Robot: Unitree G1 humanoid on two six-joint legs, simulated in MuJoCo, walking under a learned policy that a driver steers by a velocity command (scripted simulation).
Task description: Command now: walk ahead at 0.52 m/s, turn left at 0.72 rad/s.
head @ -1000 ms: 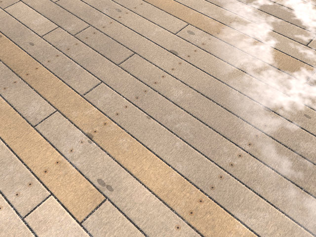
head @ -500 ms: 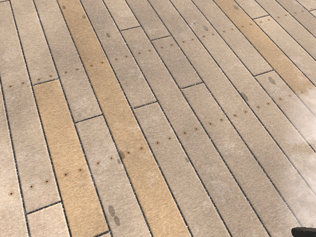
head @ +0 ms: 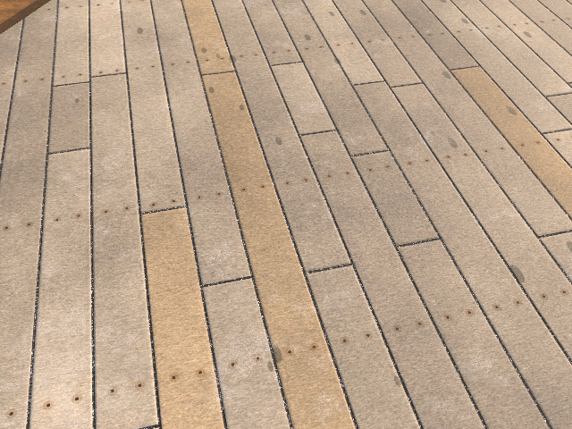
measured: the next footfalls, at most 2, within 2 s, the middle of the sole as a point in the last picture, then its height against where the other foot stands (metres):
left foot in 0.38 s outside the picture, level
right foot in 0.82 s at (161, 331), level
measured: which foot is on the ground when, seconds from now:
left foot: up 0.00-0.36, down 0.38-0.84, up 0.86-1.00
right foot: down 0.00-0.36, up 0.38-0.80, down 0.82-1.00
